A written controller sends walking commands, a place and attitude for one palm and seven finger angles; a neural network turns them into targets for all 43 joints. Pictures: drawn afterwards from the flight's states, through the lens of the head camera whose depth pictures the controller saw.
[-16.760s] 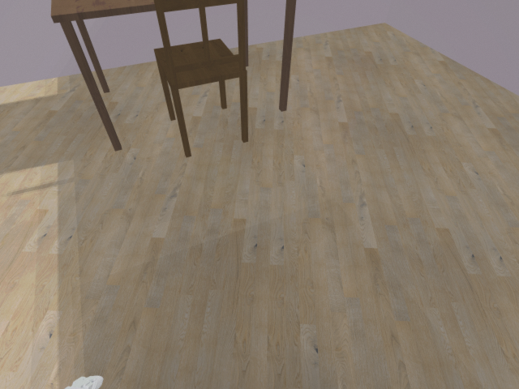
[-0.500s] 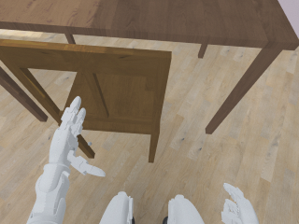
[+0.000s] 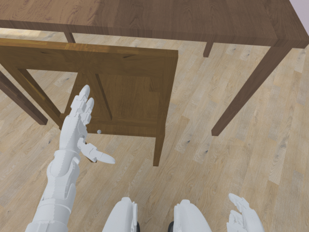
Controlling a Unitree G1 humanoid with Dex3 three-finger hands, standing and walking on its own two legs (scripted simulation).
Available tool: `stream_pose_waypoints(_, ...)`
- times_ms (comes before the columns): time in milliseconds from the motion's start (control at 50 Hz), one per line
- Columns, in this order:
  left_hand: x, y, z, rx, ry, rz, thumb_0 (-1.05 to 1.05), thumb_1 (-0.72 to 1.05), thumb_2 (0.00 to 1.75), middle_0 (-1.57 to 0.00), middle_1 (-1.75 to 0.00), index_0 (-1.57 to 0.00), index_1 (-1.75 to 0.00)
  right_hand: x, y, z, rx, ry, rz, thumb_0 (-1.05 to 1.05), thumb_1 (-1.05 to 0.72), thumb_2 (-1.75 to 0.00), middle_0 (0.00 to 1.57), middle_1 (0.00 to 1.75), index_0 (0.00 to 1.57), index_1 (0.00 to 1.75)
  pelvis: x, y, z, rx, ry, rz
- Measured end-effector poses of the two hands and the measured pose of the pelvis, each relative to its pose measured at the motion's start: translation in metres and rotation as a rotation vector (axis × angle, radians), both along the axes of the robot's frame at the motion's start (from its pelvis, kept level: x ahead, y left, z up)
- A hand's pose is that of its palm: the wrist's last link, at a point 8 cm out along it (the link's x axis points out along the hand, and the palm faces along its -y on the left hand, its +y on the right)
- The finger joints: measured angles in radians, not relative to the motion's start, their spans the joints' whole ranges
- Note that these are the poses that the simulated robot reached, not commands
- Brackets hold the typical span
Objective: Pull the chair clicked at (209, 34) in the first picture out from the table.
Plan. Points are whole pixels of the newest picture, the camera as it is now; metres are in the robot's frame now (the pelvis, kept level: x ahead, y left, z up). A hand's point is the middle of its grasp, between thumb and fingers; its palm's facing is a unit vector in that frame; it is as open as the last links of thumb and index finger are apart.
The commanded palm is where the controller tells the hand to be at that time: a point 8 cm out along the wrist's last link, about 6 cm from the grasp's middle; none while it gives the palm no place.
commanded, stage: push the fingers through the gap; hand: left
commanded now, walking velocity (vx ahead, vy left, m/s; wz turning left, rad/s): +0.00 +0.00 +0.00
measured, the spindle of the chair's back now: (101, 98) +0.46 +0.16 +0.01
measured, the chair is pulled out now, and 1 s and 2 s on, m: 0.00 0.00 0.00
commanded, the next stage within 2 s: hook a spindle and tug to test in 1.18 s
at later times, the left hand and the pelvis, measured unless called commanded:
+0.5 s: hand (99, 116) +0.40 +0.16 +0.02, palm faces -0.04 -1.00 -0.04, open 16.9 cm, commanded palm +0.38 +0.21 +0.03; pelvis +0.00 +0.00 +0.00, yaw +0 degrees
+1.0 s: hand (101, 105) +0.43 +0.15 +0.02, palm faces -0.04 -1.00 -0.04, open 16.9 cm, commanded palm +0.40 +0.20 +0.02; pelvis +0.00 +0.00 +0.00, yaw -1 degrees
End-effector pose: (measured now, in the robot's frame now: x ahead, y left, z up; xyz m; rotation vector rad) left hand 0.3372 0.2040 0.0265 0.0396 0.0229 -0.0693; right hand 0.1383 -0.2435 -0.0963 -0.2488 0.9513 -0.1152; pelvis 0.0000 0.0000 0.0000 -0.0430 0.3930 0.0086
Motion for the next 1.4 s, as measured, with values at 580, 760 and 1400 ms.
stream_pose_waypoints(580, 0.048, 0.007, 0.000, -0.001, -0.017, 0.028, -0.01, -0.50, 0.30, -0.06, -0.08, -0.06, -0.08, -0.035, -0.013, -0.008, -0.020, 0.114, -0.055, 0.00, -0.90, -0.90, 0.20, 0.30, 0.20, 0.30, 0.000, -0.001, 0.000, 0.002, 0.021, -0.008)
stream_pose_waypoints(760, 0.062, 0.006, 0.000, -0.003, -0.020, 0.031, -0.01, -0.50, 0.30, -0.06, -0.08, -0.06, -0.08, -0.049, -0.012, -0.011, -0.020, 0.157, -0.067, 0.00, -0.90, -0.90, 0.20, 0.30, 0.20, 0.30, -0.003, 0.001, -0.002, 0.000, 0.028, -0.009)
stream_pose_waypoints(1400, 0.077, 0.000, -0.004, -0.009, -0.017, 0.027, -0.01, -0.50, 0.30, -0.07, -0.13, -0.08, -0.13, -0.054, -0.008, -0.011, -0.018, 0.205, -0.088, 0.00, -0.90, -0.90, 0.20, 0.30, 0.20, 0.30, 0.001, 0.006, -0.001, -0.004, 0.042, -0.015)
